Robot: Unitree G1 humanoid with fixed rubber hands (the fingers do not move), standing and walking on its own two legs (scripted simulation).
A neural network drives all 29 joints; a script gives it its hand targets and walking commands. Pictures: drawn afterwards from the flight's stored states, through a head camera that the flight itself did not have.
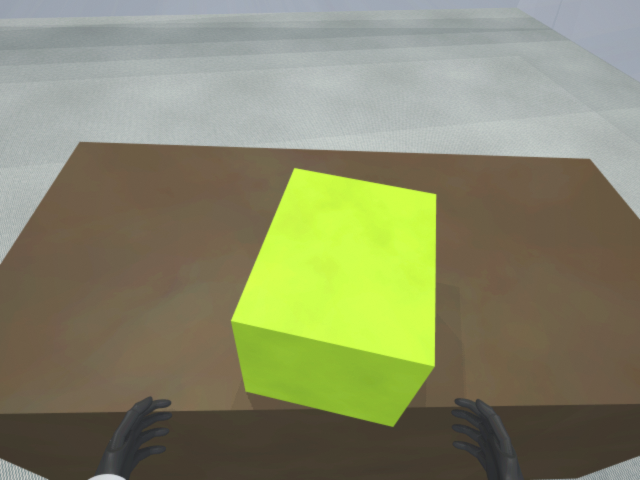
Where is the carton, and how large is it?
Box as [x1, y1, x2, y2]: [231, 168, 435, 426]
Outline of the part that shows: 294,168 231,319 245,390 393,426 434,366 435,194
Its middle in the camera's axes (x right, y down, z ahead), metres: +0.04 +0.08 +0.61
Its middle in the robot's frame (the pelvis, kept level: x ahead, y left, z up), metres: +0.40 -0.02 -0.03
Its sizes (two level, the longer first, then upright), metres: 0.294 0.233 0.217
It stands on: a pedestal, 0.64 m high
